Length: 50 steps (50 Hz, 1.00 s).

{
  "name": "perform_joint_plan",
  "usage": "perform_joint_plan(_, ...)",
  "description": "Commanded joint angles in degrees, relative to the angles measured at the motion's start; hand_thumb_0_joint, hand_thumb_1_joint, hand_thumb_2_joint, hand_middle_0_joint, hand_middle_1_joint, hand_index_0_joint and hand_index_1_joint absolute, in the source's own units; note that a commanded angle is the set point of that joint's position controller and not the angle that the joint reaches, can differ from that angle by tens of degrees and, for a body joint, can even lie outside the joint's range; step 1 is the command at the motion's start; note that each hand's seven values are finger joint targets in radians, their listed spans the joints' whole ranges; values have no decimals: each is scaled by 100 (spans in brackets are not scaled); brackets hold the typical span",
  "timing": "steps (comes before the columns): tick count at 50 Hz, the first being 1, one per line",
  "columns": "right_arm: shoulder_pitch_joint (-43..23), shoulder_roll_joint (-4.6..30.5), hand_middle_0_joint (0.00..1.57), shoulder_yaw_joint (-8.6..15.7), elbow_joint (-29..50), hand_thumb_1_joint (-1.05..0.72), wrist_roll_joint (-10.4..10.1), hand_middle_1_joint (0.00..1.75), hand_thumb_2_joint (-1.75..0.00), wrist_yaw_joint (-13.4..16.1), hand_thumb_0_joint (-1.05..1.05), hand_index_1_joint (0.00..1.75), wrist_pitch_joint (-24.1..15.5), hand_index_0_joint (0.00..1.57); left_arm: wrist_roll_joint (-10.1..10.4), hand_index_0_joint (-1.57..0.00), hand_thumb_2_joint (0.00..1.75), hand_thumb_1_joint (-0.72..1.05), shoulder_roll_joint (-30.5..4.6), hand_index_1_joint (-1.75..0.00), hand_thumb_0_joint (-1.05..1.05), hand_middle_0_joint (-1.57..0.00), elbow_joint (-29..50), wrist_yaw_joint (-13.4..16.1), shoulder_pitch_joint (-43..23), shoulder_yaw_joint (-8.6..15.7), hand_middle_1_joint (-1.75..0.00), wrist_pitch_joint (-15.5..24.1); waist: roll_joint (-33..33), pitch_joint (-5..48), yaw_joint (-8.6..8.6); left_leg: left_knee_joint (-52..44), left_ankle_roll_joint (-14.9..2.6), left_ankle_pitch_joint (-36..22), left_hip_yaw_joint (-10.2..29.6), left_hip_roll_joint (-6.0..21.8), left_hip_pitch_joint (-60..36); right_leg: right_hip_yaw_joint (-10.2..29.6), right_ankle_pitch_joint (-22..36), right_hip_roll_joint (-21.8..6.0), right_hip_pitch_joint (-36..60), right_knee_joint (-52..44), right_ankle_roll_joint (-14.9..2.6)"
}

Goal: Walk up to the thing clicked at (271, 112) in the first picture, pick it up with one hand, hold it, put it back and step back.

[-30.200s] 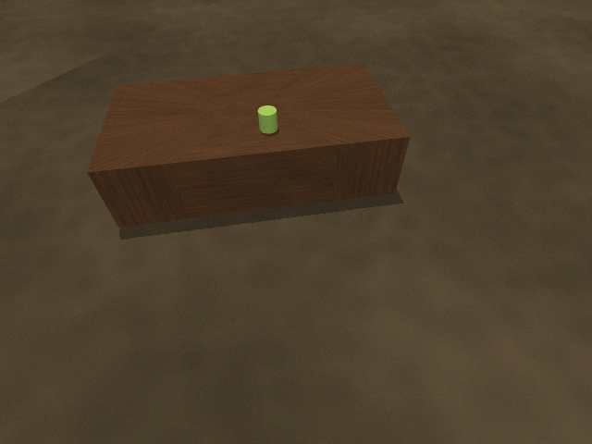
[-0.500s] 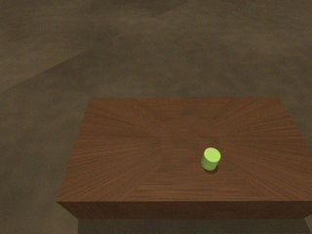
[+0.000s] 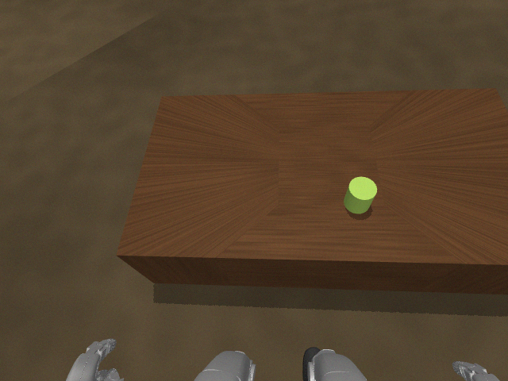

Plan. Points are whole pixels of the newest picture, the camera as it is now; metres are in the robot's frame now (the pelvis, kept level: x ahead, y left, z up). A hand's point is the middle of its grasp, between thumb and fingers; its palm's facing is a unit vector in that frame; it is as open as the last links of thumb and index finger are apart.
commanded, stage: step back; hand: right
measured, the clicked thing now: (359, 195) +0.61 -0.26 -0.39
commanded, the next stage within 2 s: none
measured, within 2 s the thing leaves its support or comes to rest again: neither
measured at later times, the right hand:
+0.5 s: hand out of the picture +0.00 -0.22 -0.13, palm faces -0.04 +0.90 -0.42, open 7.4 cm
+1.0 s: hand out of the picture -0.20 -0.20 -0.14, palm faces -0.02 +0.91 -0.42, open 7.4 cm
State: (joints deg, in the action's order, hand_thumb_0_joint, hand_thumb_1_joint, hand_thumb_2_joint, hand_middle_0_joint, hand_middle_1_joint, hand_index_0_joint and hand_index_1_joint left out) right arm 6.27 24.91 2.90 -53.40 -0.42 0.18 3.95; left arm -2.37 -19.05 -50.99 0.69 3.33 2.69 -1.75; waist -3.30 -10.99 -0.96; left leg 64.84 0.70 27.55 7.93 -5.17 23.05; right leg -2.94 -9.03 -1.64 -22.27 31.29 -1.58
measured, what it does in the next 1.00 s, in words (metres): walks backwards: left foot, then right foot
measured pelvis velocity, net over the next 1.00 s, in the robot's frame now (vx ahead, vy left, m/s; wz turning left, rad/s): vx -0.27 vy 0.07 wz -0.03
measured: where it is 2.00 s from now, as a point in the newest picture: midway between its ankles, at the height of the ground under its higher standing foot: outside the picture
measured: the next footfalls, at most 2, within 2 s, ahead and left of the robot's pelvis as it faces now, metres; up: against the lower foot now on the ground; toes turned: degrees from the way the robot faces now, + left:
left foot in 0.14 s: -0.04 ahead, +0.15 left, +0.00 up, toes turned +0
right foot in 0.56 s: -0.13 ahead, -0.08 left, +0.00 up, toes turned -1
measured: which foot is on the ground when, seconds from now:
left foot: up 0.00-0.12, down 0.14-0.60, up 0.62-0.88, down 0.90-1.00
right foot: down 0.00-0.18, up 0.20-0.54, down 0.56-0.94, up 0.96-1.00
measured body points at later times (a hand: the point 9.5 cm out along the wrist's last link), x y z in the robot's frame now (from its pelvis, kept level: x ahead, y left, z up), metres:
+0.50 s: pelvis -0.12 +0.05 +0.00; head -0.05 +0.07 +0.44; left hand -0.05 +0.37 -0.13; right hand +0.00 -0.26 -0.10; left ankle -0.08 +0.15 -0.73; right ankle -0.17 -0.09 -0.69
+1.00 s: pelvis -0.27 +0.07 -0.01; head -0.20 +0.10 +0.44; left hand -0.11 +0.38 -0.13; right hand -0.20 -0.24 -0.12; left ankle -0.26 +0.18 -0.73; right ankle -0.21 -0.07 -0.69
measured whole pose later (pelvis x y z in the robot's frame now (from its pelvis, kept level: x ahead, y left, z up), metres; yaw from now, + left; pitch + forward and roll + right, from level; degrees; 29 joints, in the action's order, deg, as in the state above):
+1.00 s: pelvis -0.27 +0.07 -0.01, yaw -2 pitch -3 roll +0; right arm 9.7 20.3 2.2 -50.9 1.8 0.2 1.7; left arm -1.6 -22.9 -44.3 1.3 4.6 4.3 -4.4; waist 3.7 -11.7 0.3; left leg 37.7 -1.5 20.0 1.5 -2.1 14.4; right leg 7.4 -27.7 2.4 -26.5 53.5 -0.4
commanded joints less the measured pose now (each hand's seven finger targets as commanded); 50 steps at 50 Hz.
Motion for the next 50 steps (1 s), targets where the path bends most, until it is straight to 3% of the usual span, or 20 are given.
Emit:
perform_joint_plan(1, 210, 915, 20, 165, 417, -90, 88, 30, -90, 129, 0, 30, -145, 20, 40, -20, 90, 90, -1603, -30, 0, -20, 477, 186, 374, 513, -30, 104, 1431, 1917, -254, -1233, 39, 396, -44, 473, 585, 1654, 2090, -1699, 2685, -415, -1201)
perform_joint_plan(4, 654, 900, 20, 217, 258, -90, 150, 30, -90, 86, 0, 30, -171, 20, 83, -20, 90, 90, -1677, -30, 0, -20, 598, 160, 196, 538, -30, 35, 1636, 1956, -60, -2585, -101, 25, -431, 525, -244, 1318, 2205, -1519, 2171, -94, -951)
perform_joint_plan(7, 1281, 1002, 20, 353, 4, -90, 251, 30, -90, 1, 0, 30, -169, 20, 136, -20, 90, 90, -1676, -30, 0, -20, 766, 77, -92, 495, -30, -63, 923, 1654, 368, -3728, -273, -1403, -717, 499, -1419, 906, 167, -1079, 414, 197, -460)
perform_joint_plan(8, 1151, 1443, 20, 443, 116, -90, 347, 30, -90, -22, 0, 30, -177, 20, 157, -20, 90, 90, -1377, -30, 0, -20, 888, 79, -77, 425, -30, -72, -632, 1486, 387, -4479, -663, -1475, 1105, 1685, -1343, 437, -1306, -247, -464, 1182, -117)
perform_joint_plan(9, 511, 2004, 20, 514, 321, -90, 329, 30, -90, -64, 0, 30, -166, 20, 181, -20, 90, 90, -1451, -30, 0, -20, 903, 129, -434, 498, -30, -63, -1537, 1149, 454, -5115, -1466, -1477, 2266, 2501, -324, 510, -2772, 748, -588, 2541, 124)
perform_joint_plan(10, 144, 2100, 20, 534, 473, -90, 330, 30, -90, -37, 0, 30, -201, 20, 73, -20, 90, 90, -1573, -30, 0, -20, 820, 181, -522, 560, -30, -58, -1514, 821, 528, -5360, -1936, -1030, 2807, 2875, 510, 1208, -2943, 757, -366, 3642, 174)
perform_joint_plan(14, -537, 1071, 20, 269, 671, -90, 343, 30, -90, 89, 0, 30, -287, 20, 237, -20, 90, 90, -1386, -30, 0, -20, 389, 102, 579, 546, -30, -104, -332, 776, -293, -4417, -871, -2906, 389, 1612, -711, 1467, -1625, 969, -1039, 4377, 24)
perform_joint_plan(19, 359, 892, 20, 316, 607, -90, 179, 30, -90, 152, 0, 30, -290, 20, 126, -20, 90, 90, -1233, -30, 0, -20, 609, 112, 453, 449, -30, 37, -529, 1336, 248, -3634, -1413, -4372, 380, 1830, -2722, 1164, -1859, 682, -1240, 3124, 433)
perform_joint_plan(25, 158, 1140, 20, 377, 830, -90, 159, 30, -90, 110, 0, 30, -194, 20, 142, -20, 90, 90, -1209, -30, 0, -20, 478, 63, 902, 413, -30, 128, -846, 1610, 230, -3396, -1360, -3696, 328, 1953, -2252, 531, -1629, 260, 154, 575, 296)
perform_joint_plan(28, -104, 1082, 20, 360, 903, -90, 32, 30, -90, 93, 0, 30, -133, 20, 31, -20, 90, 90, -1319, -30, 0, -20, 212, 66, 1345, 431, -30, 189, -334, 1734, -19, -2978, -923, -2850, 154, 1742, -1362, 504, 23, 207, 1257, -903, 78)
perform_joint_plan(29, -218, 929, 20, 307, 992, -90, -5, 30, -90, 80, 0, 30, -149, 20, -24, -20, 90, 90, -1605, -30, 0, -20, 267, 69, 1315, 494, -30, 220, 292, 1686, -13, -2665, -627, -2181, -41, 1384, -647, 1381, 456, -281, 1463, -744, -129)
perform_joint_plan(31, -417, 826, 20, 317, 1009, -90, 0, 30, -90, 144, 0, 30, -121, 20, -30, -20, 90, 90, -2404, -30, 0, -20, 598, 31, 668, 654, -30, 189, 2281, 1045, -219, -564, -77, 830, -449, 97, 4, 3506, 982, -2060, 304, -1315, -1607)
perform_joint_plan(33, -7, 1027, 20, 351, 821, -90, 7, 30, -90, 115, 0, 30, -105, 20, 11, -20, 90, 90, -2020, -30, 0, -20, 833, 70, 392, 606, -30, 207, 1589, 780, -8, 351, -93, 639, 236, 195, -83, 2953, 1453, -1907, 18, -1142, -1487)
perform_joint_plan(36, 154, 845, 20, 257, 678, -90, -33, 30, -90, 141, 0, 30, -206, 20, 46, -20, 90, 90, -1546, -30, 0, -20, 902, 105, 252, 533, -30, 158, 1054, 1096, 89, 320, -5, 155, 21, -206, 240, 1510, 2105, -990, 785, -520, -1003)
perform_joint_plan(42, 418, 653, 20, 197, 767, -90, 93, 30, -90, 200, 0, 30, -362, 20, 35, -20, 90, 90, -1504, -30, 0, -20, 1058, 138, 579, 525, -30, 8, 1517, 1549, -101, -2768, 9, -60, -520, 465, 167, 1480, 2643, -1032, 2328, 296, -859)
perform_joint_plan(45, 729, 813, 20, 353, 595, -90, 215, 30, -90, 187, 0, 30, -420, 20, 138, -20, 90, 90, -1432, -30, 0, -20, 1190, 63, 466, 433, -30, -149, 1048, 1576, 46, -4393, -118, -2299, -448, 554, -1218, 1182, 1316, -509, 1119, 1070, -382)
perform_joint_plan(46, 605, 1197, 20, 461, 646, -90, 305, 30, -90, 184, 0, 30, -430, 20, 153, -20, 90, 90, -1207, -30, 0, -20, 1223, 41, 582, 391, -30, -171, 90, 1608, -31, -4453, -451, -2917, 813, 1526, -1753, 960, -176, 79, 57, 1660, -168)
perform_joint_plan(47, 295, 1770, 20, 539, 772, -90, 292, 30, -90, 122, 0, 30, -403, 20, 160, -20, 90, 90, -1238, -30, 0, -20, 1281, 84, 348, 416, -30, -161, -844, 1450, 68, -4565, -1238, -3495, 1940, 2607, -1287, 753, -2421, 774, -516, 2621, 39)
perform_joint_plan(48, 324, 2004, 20, 600, 851, -90, 275, 30, -90, 125, 0, 30, -409, 20, 67, -20, 90, 90, -1453, -30, 0, -20, 1273, 157, 7, 503, -30, -161, -1067, 1284, 415, -4767, -1879, -3165, 2646, 3143, -433, 1430, -2921, 680, -226, 3542, 124)
perform_joint_plan(50, -37, 1456, 20, 441, 885, -90, 288, 30, -90, 180, 0, 30, -448, 20, 113, -20, 90, 90, -1517, -30, 0, -20, 1081, 94, 117, 562, -30, -185, -536, 1021, 119, -4481, -1583, -3413, 1374, 2517, -407, 1609, -2328, 660, -326, 4255, 92)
